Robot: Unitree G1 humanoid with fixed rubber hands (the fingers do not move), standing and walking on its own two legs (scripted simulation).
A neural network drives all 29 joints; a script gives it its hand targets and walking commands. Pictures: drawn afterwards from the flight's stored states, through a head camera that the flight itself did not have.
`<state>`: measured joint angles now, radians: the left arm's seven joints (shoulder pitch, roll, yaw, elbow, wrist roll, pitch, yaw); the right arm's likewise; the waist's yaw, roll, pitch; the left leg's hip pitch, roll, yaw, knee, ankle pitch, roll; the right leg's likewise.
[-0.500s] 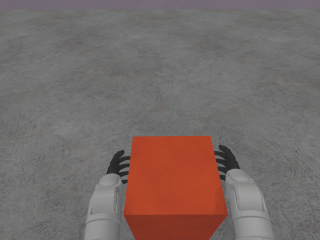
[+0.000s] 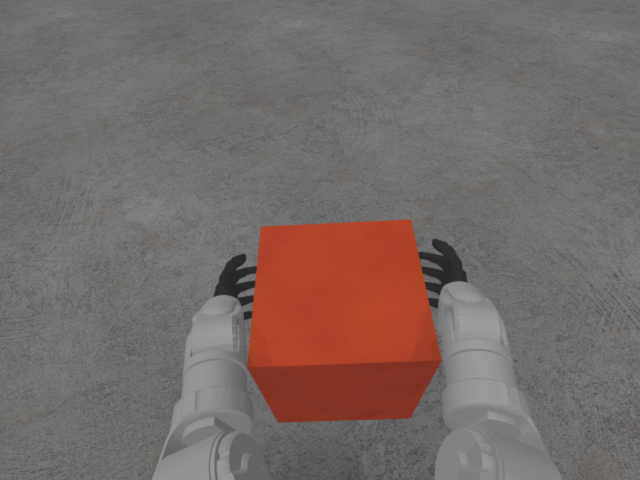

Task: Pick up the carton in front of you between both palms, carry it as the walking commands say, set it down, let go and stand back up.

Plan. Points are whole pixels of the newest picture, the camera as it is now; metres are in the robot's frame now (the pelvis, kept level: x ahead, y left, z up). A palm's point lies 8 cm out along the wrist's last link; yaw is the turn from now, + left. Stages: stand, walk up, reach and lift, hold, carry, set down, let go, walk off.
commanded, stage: set down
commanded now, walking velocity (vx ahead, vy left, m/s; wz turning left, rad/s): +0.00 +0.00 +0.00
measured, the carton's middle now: (339, 328) +0.35 +0.00 -0.05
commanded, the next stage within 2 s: none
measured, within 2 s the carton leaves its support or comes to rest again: neither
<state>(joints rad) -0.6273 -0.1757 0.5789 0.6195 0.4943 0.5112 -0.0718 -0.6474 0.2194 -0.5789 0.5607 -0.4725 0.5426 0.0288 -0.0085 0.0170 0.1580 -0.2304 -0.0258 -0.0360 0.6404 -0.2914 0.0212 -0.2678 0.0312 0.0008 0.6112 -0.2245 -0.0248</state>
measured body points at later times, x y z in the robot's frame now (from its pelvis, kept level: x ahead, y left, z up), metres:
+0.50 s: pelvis -0.01 +0.02 -0.11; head +0.20 +0.01 +0.29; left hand +0.42 +0.14 -0.19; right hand +0.39 -0.16 -0.19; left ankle +0.04 +0.12 -0.72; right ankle +0.07 -0.10 -0.72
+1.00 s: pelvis -0.04 +0.02 -0.24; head +0.24 +0.01 +0.11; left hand +0.45 +0.11 -0.35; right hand +0.41 -0.18 -0.34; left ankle +0.04 +0.12 -0.72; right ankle +0.07 -0.10 -0.72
